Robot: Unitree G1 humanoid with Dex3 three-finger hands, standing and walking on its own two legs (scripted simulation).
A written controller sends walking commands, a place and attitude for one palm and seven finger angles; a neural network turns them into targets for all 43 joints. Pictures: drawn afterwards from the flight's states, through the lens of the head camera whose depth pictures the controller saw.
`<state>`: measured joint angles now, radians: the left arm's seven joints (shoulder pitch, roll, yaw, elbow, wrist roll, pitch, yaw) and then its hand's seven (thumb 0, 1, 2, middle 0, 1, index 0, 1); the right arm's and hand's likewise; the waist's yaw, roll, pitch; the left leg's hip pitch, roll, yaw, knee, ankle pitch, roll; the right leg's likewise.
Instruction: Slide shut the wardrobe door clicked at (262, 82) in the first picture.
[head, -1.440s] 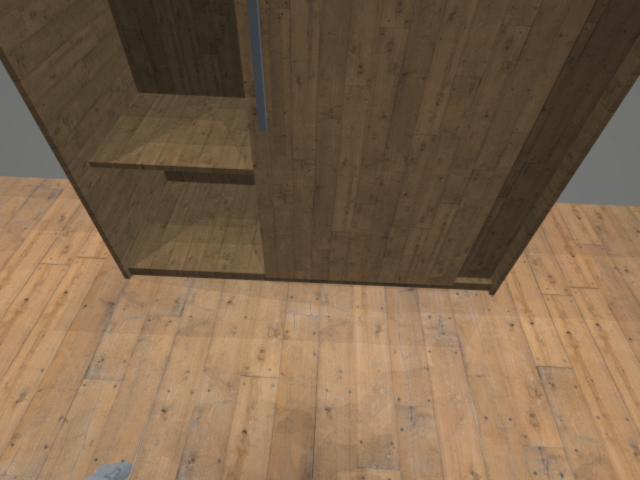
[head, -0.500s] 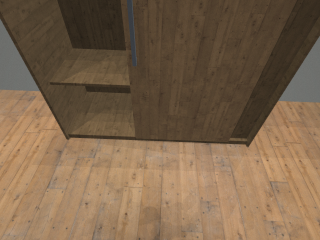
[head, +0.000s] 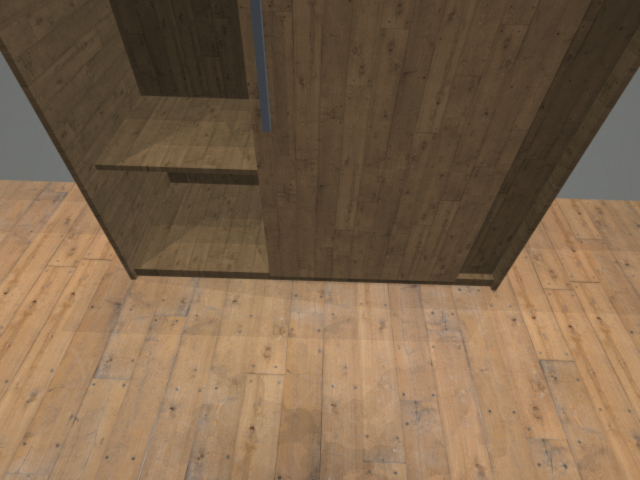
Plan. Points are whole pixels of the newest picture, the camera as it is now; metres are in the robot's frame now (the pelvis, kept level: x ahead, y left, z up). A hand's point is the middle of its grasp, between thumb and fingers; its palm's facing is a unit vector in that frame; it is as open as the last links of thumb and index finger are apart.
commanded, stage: walk to a spot facing it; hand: right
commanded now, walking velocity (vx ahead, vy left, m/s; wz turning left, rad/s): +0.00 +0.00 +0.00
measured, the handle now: (261, 57) +0.90 +0.18 +0.11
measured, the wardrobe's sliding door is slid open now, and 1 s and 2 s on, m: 0.53 0.53 0.53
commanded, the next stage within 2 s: none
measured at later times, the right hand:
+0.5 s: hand out of the picture +0.07 -0.19 -0.18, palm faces -0.14 +0.96 -0.25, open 7.4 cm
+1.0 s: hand out of the picture +0.11 -0.22 -0.18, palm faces -0.33 +0.91 -0.24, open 7.4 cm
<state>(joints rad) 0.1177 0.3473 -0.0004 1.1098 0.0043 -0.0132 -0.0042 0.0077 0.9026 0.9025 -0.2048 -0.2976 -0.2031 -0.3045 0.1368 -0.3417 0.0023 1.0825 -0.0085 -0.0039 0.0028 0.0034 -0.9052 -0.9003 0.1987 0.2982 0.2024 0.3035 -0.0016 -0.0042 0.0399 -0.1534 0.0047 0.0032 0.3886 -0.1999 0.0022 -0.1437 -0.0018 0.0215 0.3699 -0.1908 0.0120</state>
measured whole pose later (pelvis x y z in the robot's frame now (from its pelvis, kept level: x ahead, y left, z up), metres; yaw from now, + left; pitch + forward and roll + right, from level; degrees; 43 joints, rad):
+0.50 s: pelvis -0.02 +0.01 -0.02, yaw +10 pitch -1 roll -2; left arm 0.17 0.23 0.04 0.98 0.01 0.02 0.01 0.01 0.90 0.90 -0.20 -0.30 -0.20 -0.30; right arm 0.22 -0.24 -0.04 0.94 -0.02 0.06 0.02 0.00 -0.91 -0.90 0.20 0.30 0.20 0.30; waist -0.02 0.02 0.08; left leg -0.38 -0.03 -0.05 0.75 -0.37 0.00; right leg -0.27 -0.07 -0.14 0.63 -0.33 0.02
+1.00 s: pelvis -0.04 -0.04 -0.01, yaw +25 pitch +1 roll +0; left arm 0.15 0.21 0.04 0.88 0.00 0.00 0.03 0.01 0.91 0.90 -0.20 -0.30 -0.20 -0.30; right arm 0.23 -0.28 -0.09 0.90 -0.02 0.08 0.01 0.00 -0.91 -0.90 0.20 0.30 0.20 0.30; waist -0.03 0.06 0.04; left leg -0.49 -0.10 -0.15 0.79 -0.37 -0.03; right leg -0.25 0.00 -0.02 0.54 -0.30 -0.01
